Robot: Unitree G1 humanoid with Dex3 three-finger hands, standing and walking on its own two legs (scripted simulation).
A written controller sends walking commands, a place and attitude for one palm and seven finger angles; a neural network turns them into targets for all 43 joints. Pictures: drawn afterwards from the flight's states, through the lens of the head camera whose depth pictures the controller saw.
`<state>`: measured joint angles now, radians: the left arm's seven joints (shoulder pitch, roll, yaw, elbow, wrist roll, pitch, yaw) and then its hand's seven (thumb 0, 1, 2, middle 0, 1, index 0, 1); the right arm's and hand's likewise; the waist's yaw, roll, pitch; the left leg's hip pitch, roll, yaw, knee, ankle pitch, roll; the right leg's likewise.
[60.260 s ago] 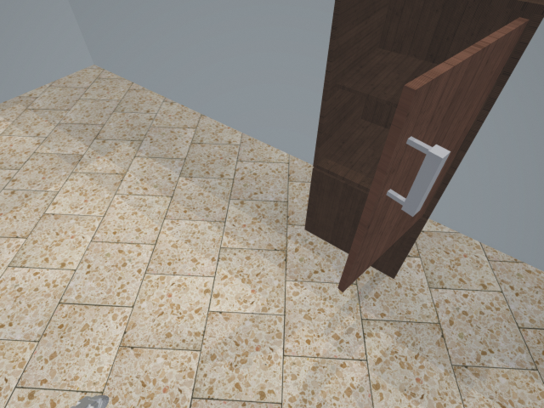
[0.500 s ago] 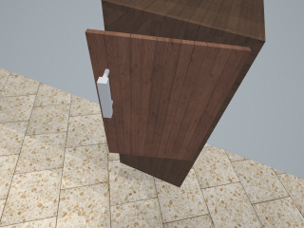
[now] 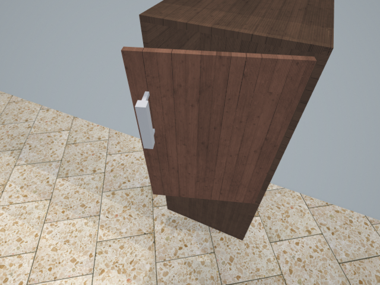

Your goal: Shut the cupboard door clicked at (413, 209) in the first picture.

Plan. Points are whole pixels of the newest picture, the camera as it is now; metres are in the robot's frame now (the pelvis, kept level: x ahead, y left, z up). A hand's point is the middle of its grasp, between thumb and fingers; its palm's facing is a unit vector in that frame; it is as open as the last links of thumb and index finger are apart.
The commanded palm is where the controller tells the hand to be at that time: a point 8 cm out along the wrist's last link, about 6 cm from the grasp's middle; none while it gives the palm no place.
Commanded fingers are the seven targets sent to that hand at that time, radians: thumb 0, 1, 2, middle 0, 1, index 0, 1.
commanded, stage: come to a stop and stand still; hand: left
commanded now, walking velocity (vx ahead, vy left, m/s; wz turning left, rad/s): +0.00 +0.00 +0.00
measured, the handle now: (147, 120) +0.48 +0.15 +0.08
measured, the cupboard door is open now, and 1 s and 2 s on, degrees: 18 18 18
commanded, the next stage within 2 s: look again from close up in 0.62 s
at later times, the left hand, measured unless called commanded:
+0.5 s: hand out of the picture -0.01 +0.18 -0.17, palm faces -0.01 -0.98 -0.19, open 7.3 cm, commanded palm none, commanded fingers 0.00 0.90 0.90 -0.20 -0.30 -0.20 -0.30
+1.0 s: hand out of the picture -0.07 +0.18 -0.17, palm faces +0.04 -0.99 -0.15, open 7.4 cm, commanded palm none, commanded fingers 0.00 0.90 0.90 -0.20 -0.30 -0.20 -0.30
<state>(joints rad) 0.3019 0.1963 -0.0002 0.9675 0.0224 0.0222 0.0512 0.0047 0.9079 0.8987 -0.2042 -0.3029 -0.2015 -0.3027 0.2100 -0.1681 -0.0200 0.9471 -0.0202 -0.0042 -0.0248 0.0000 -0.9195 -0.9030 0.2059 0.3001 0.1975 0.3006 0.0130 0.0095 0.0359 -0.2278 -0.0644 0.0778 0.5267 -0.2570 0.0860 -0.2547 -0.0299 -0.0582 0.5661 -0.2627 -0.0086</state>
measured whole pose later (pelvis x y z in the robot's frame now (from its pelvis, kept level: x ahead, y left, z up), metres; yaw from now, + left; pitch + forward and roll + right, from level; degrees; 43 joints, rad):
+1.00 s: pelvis -0.03 +0.02 +0.01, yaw +0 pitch -2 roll -1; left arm 0.38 0.12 -0.01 1.09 0.03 0.00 0.05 0.00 0.91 0.90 -0.20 -0.30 -0.20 -0.30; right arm 0.27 -0.15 -0.02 1.10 -0.01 0.00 -0.01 0.01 -0.92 -0.90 0.20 0.30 0.20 0.30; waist 0.01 -0.01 0.02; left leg -0.24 -0.08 0.09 0.41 -0.16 0.11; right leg -0.26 -0.04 -0.04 0.43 -0.15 0.02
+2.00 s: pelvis +0.01 -0.05 +0.01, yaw +0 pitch -1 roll +0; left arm 0.23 0.15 0.03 1.02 0.02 0.00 0.06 0.01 0.93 0.90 -0.21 -0.30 -0.20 -0.30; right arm 0.22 -0.19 -0.06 1.08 -0.02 0.06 -0.02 0.00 -0.91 -0.90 0.20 0.30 0.19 0.30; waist 0.02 0.00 0.09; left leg -0.36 -0.01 0.03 0.92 -0.46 -0.04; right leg -0.25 -0.07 -0.07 0.49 -0.22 0.01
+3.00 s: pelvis -0.01 -0.02 +0.01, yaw -2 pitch -1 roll +0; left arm 0.21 0.16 0.02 1.08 0.01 0.00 0.05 -0.01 0.95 0.90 -0.20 -0.30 -0.20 -0.30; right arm 0.29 -0.09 -0.02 1.17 -0.02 0.00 -0.02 0.00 -0.91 -0.90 0.20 0.30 0.20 0.30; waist -0.03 0.00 0.04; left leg -0.19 0.02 0.07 0.44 -0.23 0.00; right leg -0.15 -0.02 -0.03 0.44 -0.27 0.01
